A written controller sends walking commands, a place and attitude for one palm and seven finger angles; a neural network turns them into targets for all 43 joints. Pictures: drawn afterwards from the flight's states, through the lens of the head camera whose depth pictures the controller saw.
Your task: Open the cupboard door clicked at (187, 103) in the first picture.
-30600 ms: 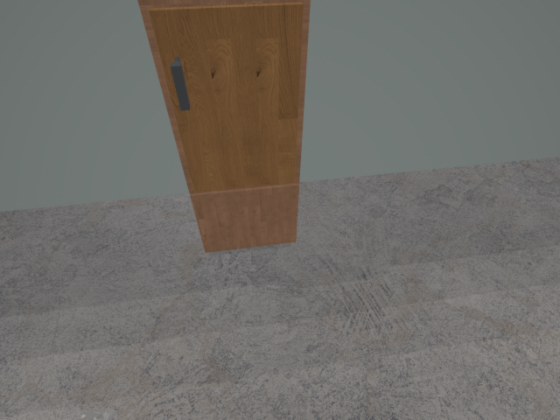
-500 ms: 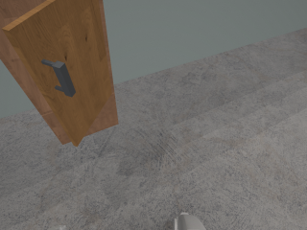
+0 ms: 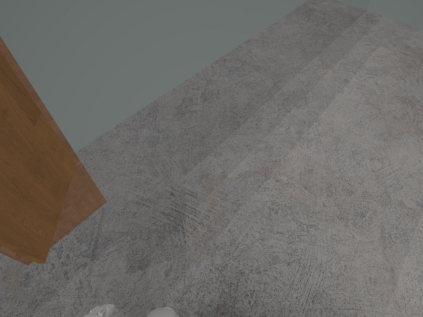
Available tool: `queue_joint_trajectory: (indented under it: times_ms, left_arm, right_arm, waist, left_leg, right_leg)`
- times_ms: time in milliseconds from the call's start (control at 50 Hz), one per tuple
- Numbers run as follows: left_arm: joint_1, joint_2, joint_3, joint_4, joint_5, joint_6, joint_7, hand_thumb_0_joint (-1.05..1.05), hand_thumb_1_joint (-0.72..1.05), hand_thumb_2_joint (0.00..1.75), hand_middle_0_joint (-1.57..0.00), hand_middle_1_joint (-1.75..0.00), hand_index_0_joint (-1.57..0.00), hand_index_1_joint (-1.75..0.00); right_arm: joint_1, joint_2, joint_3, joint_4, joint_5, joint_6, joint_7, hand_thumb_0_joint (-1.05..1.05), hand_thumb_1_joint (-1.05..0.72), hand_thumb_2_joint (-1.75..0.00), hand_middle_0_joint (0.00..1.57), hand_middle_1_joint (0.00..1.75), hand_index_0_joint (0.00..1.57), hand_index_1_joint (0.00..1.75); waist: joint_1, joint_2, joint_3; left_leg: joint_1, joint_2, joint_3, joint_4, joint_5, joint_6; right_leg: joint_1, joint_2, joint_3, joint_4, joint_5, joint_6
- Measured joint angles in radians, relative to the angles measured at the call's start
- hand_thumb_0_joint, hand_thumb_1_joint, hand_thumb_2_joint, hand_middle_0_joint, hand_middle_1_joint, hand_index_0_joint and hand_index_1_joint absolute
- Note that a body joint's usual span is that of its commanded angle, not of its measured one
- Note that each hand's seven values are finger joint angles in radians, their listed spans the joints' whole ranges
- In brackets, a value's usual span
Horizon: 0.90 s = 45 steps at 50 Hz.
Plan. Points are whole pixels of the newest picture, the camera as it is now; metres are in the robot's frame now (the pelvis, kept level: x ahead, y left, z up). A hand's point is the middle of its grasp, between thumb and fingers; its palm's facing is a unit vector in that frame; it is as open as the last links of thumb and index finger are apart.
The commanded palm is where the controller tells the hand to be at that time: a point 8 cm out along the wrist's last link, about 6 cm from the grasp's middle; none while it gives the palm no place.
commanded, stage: walk to a spot facing it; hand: left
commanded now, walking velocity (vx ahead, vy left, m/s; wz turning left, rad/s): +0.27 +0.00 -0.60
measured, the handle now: out of the picture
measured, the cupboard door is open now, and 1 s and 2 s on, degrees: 43 43 43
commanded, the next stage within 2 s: turn to face it in 1.66 s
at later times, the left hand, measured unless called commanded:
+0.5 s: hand (178, 240) +0.30 +0.09 -0.16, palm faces -0.37 -0.90 -0.21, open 7.4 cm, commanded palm none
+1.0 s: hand (188, 223) +0.36 +0.07 -0.19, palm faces -0.41 -0.90 -0.15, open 7.4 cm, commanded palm none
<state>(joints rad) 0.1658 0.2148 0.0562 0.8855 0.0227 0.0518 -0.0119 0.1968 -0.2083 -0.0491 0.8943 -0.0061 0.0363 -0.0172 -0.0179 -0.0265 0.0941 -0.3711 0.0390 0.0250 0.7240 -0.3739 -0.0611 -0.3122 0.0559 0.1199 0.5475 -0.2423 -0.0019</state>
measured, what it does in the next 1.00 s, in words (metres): walks ahead, turning right: left foot, then right foot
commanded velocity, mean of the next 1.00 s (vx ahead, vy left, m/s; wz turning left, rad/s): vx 0.34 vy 0.00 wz -0.43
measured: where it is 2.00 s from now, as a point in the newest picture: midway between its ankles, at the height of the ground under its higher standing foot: (288, 218)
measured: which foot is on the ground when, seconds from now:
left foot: up 0.00-0.02, down 0.04-0.48, up 0.50-0.92, down 0.94-1.00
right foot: down 0.00-0.02, up 0.04-0.46, down 0.48-0.94, up 0.96-1.00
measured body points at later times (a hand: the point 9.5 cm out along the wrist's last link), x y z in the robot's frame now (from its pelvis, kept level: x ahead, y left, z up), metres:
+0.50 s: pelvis +0.10 -0.05 -0.01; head +0.14 -0.07 +0.43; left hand +0.32 +0.14 -0.14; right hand -0.06 -0.25 -0.16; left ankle +0.03 +0.12 -0.71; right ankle +0.12 -0.15 -0.74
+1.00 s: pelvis +0.31 -0.11 -0.01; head +0.35 -0.10 +0.44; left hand +0.38 +0.12 -0.17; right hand +0.32 -0.38 -0.13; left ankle +0.42 -0.05 -0.73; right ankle +0.14 -0.14 -0.68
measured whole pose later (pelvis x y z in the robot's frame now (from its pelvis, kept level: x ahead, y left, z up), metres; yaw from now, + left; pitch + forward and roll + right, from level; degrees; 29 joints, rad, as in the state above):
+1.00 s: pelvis +0.31 -0.11 -0.01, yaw -30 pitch +0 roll -1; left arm 0.38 0.19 0.06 1.08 0.01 -0.02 -0.02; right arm 0.10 -0.17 -0.03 0.90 -0.04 -0.07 0.01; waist 0.04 -0.04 0.07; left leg -0.40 0.06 0.12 0.63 -0.23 0.03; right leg -0.22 0.03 0.03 0.96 -0.49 -0.04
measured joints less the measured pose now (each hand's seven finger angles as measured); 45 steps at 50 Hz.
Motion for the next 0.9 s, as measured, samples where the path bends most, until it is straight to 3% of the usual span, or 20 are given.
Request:
queue_joint_trajectory:
  times_ms: [40,80,140,200,260,340,460,480,540,600,680,760,900]
  left_arm:
    - [0.017,-0.003,0.004,0.002,-0.006,0.008,-0.004,0.0,0.9,0.89,-0.2,-0.3,-0.2,-0.3]
    - [0.019,0.007,0.015,0.013,-0.006,0.019,-0.013,0.01,0.9,0.89,-0.2,-0.3,-0.2,-0.3]
    - [0.024,0.023,0.031,0.026,0.006,0.013,-0.035,0.01,0.91,0.9,-0.2,-0.3,-0.2,-0.3]
    - [0.023,0.031,0.037,0.026,0.008,0.004,-0.05,0.01,0.91,0.9,-0.2,-0.3,-0.2,-0.3]
    - [0.017,0.033,0.037,0.027,0.008,0.001,-0.058,0.01,0.91,0.9,-0.19,-0.3,-0.2,-0.3]
    - [-0.009,0.027,0.029,0.034,0.008,0.004,-0.064,0.01,0.91,0.9,-0.19,-0.3,-0.19,-0.3]
    - [-0.069,0.017,0.016,0.022,0.007,-0.019,-0.067,0.01,0.91,0.9,-0.19,-0.3,-0.19,-0.3]
    - [-0.076,0.02,0.014,0.014,0.007,-0.037,-0.065,0.01,0.91,0.9,-0.19,-0.3,-0.2,-0.3]
    - [-0.076,0.008,0.014,0.006,-0.009,-0.077,-0.037,0.0,0.91,0.9,-0.19,-0.3,-0.2,-0.3]
    - [-0.029,-0.009,0.008,0.024,-0.012,-0.075,-0.015,0.0,0.91,0.9,-0.2,-0.3,-0.2,-0.3]
    - [0.044,-0.027,0.005,0.07,-0.006,-0.081,-0.006,0.0,0.91,0.9,-0.2,-0.3,-0.2,-0.3]
    - [0.107,-0.035,0.004,0.111,-0.006,-0.094,-0.01,0.0,0.92,0.89,-0.2,-0.3,-0.2,-0.3]
    - [0.2,-0.04,0.002,0.162,-0.005,-0.1,-0.004,0.0,0.91,0.9,-0.2,-0.3,-0.2,-0.3]
  right_arm:
    - [0.015,0.001,0.007,-0.008,-0.007,-0.021,-0.002,0.01,-0.91,-0.9,0.2,0.3,0.2,0.3]
    - [0.025,0.017,0.017,-0.004,-0.021,-0.035,-0.005,0.01,-0.91,-0.9,0.2,0.3,0.2,0.3]
    - [0.07,0.033,0.03,0.002,-0.031,-0.049,-0.005,0.01,-0.91,-0.9,0.2,0.3,0.2,0.3]
    - [0.116,0.036,0.033,0.018,-0.031,-0.062,-0.008,0.01,-0.9,-0.9,0.2,0.3,0.21,0.3]
    - [0.154,0.032,0.029,0.036,-0.029,-0.071,-0.009,0.01,-0.9,-0.9,0.2,0.3,0.21,0.3]
    - [0.196,0.019,0.02,0.059,-0.032,-0.073,-0.002,0.01,-0.9,-0.9,0.2,0.3,0.21,0.3]
    - [0.256,-0.006,0.011,0.092,-0.035,-0.062,0.007,0.01,-0.9,-0.9,0.2,0.3,0.2,0.3]
    - [0.265,-0.007,0.011,0.1,-0.028,-0.057,0.011,0.01,-0.9,-0.9,0.2,0.3,0.2,0.3]
    - [0.213,-0.013,0.01,0.131,-0.011,-0.021,0.018,0.01,-0.91,-0.9,0.2,0.3,0.2,0.3]
    - [0.14,-0.013,-0.001,0.119,-0.014,-0.014,0.019,0.01,-0.91,-0.9,0.2,0.3,0.2,0.3]
    - [0.047,0.001,-0.007,0.066,-0.021,-0.031,0.026,0.01,-0.91,-0.9,0.2,0.3,0.2,0.3]
    - [-0.016,0.013,-0.008,0.036,-0.02,-0.045,0.033,0.01,-0.91,-0.9,0.2,0.3,0.2,0.3]
    - [-0.088,0.026,0.0,0.025,-0.016,-0.063,0.039,0.01,-0.91,-0.9,0.2,0.3,0.2,0.3]
  waist:
    - [-0.001,0.013,-0.025]
    - [0.003,0.0,-0.027]
    - [0.007,-0.005,-0.035]
    - [0.013,-0.001,-0.043]
    - [0.011,0.001,-0.047]
    - [-0.009,0.009,-0.042]
    - [-0.045,0.039,-0.025]
    - [-0.043,0.037,-0.022]
    - [-0.031,0.043,0.008]
    - [-0.026,0.043,0.002]
    - [-0.02,0.03,-0.018]
    - [0.003,0.03,-0.033]
    - [0.059,0.011,-0.038]
  left_leg:
    - [0.048,0.005,-0.006,-0.135,0.025,0.028]
    - [0.049,0.012,0.018,-0.116,0.055,0.061]
    - [0.106,0.036,0.053,-0.186,0.084,0.07]
    - [0.168,0.056,0.09,-0.27,0.108,0.062]
    - [0.22,0.067,0.139,-0.319,0.108,0.055]
    - [0.274,0.08,0.204,-0.336,0.079,0.037]
    - [0.314,0.13,0.274,-0.229,-0.038,-0.018]
    - [0.285,0.147,0.272,-0.134,-0.071,-0.015]
    - [0.103,0.124,0.115,0.312,-0.13,0.01]
    - [-0.051,0.106,0.055,0.452,-0.023,0.008]
    - [-0.169,0.101,0.029,0.342,0.084,-0.002]
    - [-0.213,0.089,0.014,0.212,0.156,-0.005]
    - [-0.116,0.036,0.043,-0.077,0.172,0.021]
  right_leg:
    - [-0.036,0.021,0.005,0.063,-0.072,0.005]
    - [-0.096,0.014,-0.031,0.231,-0.215,0.007]
    - [-0.177,-0.018,-0.103,0.457,-0.2,0.017]
    - [-0.223,-0.065,-0.145,0.529,-0.122,0.028]
    - [-0.245,-0.103,-0.16,0.501,-0.063,0.032]
    - [-0.228,-0.133,-0.186,0.349,-0.048,0.028]
    - [-0.102,-0.1,-0.249,0.091,-0.073,-0.021]
    - [-0.078,-0.094,-0.249,0.057,-0.026,-0.045]
    - [-0.064,-0.072,-0.237,0.118,-0.033,-0.068]
    - [0.011,-0.045,-0.213,0.027,-0.033,-0.064]
    - [0.1,-0.021,-0.173,-0.108,0.002,-0.071]
    - [0.176,-0.003,-0.145,-0.181,-0.006,-0.067]
    - [0.292,-0.005,-0.107,-0.175,-0.118,-0.036]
